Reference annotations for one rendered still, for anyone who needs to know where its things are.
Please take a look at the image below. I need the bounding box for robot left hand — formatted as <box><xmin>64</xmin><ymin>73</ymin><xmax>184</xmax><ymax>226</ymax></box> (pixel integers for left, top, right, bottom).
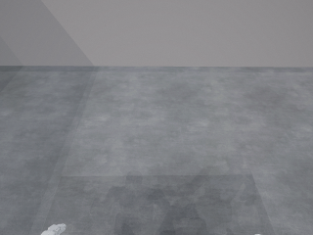
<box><xmin>41</xmin><ymin>223</ymin><xmax>67</xmax><ymax>235</ymax></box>

